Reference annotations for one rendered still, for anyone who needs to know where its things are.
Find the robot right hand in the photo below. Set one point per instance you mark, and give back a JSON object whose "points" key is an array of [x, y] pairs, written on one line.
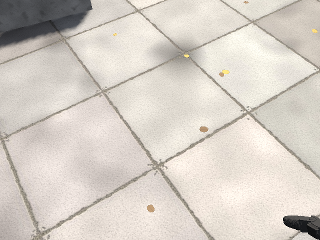
{"points": [[305, 224]]}

